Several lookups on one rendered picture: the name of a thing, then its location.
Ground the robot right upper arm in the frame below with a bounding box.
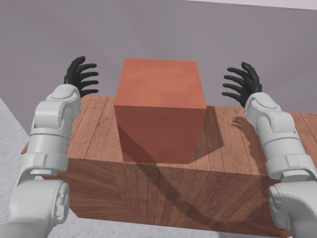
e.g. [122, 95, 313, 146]
[268, 180, 317, 238]

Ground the left robot hand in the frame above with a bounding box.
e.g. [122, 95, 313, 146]
[64, 56, 99, 98]

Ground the robot left upper arm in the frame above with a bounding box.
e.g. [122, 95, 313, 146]
[0, 179, 70, 238]

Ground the right robot forearm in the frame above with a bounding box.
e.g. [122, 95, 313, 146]
[244, 92, 317, 183]

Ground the pedestal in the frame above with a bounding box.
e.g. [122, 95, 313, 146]
[21, 95, 317, 238]

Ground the left robot forearm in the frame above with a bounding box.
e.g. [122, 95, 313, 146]
[6, 84, 81, 222]

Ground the right robot hand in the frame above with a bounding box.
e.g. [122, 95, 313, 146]
[222, 62, 262, 108]

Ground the carton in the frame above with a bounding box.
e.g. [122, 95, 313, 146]
[114, 58, 207, 164]

